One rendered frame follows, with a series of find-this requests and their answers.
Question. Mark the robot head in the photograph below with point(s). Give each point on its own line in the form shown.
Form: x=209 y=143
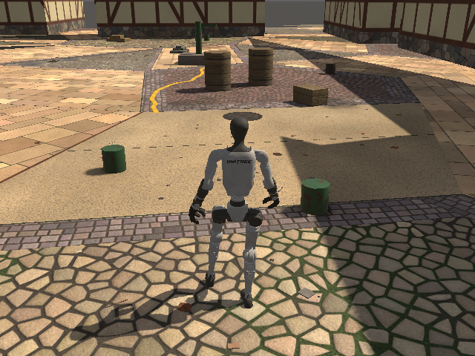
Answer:
x=239 y=127

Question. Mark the robot left foot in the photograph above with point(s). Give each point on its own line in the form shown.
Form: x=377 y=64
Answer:
x=210 y=280

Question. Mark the robot left forearm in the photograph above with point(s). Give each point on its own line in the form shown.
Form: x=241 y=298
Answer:
x=200 y=196

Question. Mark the robot right forearm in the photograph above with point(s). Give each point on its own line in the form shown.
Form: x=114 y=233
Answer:
x=273 y=192

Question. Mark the left robot upper arm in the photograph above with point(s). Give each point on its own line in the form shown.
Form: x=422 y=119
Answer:
x=214 y=157

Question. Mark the right robot upper arm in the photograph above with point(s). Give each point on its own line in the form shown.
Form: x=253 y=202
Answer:
x=265 y=166

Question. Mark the left robot hand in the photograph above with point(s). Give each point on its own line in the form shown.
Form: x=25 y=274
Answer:
x=193 y=212

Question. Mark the right robot hand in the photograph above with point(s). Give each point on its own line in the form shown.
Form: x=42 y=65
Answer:
x=275 y=203

